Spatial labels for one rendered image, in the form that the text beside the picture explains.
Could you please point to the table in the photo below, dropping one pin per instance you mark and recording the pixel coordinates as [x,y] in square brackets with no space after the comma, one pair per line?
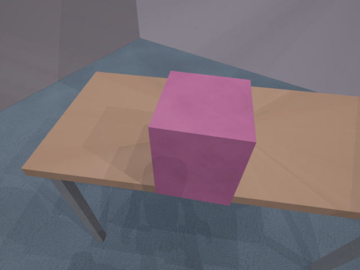
[306,157]

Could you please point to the carton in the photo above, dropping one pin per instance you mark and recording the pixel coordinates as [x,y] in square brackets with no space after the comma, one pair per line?
[202,135]

